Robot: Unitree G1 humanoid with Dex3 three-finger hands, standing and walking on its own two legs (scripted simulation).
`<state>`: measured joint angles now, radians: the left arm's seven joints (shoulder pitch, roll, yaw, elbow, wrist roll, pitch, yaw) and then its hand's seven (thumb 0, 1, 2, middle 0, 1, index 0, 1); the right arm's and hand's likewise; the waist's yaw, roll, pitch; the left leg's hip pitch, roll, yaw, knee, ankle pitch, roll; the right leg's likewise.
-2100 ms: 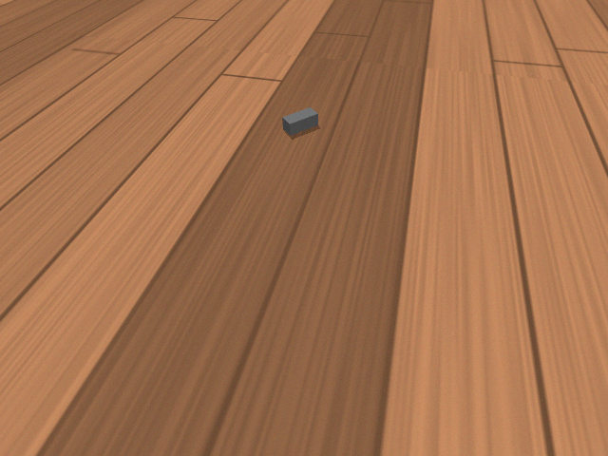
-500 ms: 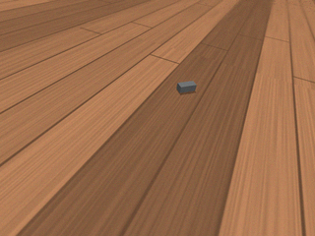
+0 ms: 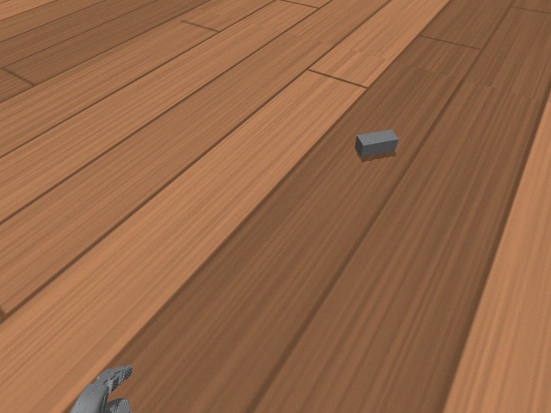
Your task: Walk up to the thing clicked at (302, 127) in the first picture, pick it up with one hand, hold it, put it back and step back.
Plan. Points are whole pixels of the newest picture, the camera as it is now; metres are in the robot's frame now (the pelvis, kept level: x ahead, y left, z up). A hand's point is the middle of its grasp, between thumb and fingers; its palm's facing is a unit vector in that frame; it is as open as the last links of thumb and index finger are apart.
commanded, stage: walk up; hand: left
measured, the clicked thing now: (376, 143) +1.50 -0.47 -0.72
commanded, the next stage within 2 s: none
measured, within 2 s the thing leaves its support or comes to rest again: neither
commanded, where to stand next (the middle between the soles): +1.21 -0.76 m, yaw +12 degrees
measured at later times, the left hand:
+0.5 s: hand (195, 316) +0.32 +0.19 -0.16, palm faces -0.02 -0.97 -0.26, open 7.4 cm
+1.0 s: hand (283, 218) +0.52 +0.02 -0.11, palm faces +0.09 -0.92 -0.37, open 7.3 cm
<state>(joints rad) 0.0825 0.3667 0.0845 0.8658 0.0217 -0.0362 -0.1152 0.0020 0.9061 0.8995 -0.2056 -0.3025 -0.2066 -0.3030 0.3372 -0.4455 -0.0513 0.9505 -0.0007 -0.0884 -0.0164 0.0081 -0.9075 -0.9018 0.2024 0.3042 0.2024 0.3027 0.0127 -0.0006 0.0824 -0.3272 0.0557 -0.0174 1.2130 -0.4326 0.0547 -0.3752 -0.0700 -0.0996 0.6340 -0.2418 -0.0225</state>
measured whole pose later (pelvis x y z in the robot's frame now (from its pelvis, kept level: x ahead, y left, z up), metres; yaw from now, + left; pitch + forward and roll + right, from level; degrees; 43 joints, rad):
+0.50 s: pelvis +0.27 -0.07 +0.00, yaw +1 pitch -3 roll +1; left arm 0.28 0.44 0.07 0.85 0.03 0.03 -0.11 0.01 0.91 0.90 -0.21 -0.30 -0.21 -0.30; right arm 0.31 -0.40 -0.04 0.84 0.01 -0.12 -0.03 0.00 -0.91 -0.90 0.20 0.30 0.20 0.30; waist 0.01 -0.12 0.09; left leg -0.29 0.05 0.13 0.61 -0.26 0.02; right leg -0.49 -0.06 0.05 1.20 -0.37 -0.01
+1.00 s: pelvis +0.48 -0.26 +0.01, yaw +3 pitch -1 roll +1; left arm 0.27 0.40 0.08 0.84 0.02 -0.02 -0.09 0.00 0.90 0.90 -0.21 -0.30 -0.21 -0.30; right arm 0.28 -0.45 -0.04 0.93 0.00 -0.10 -0.02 0.01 -0.91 -0.90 0.20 0.30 0.20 0.30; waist 0.07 0.03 0.05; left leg -0.56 0.07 0.03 1.05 -0.31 0.04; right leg -0.24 0.00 -0.13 0.52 -0.26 -0.07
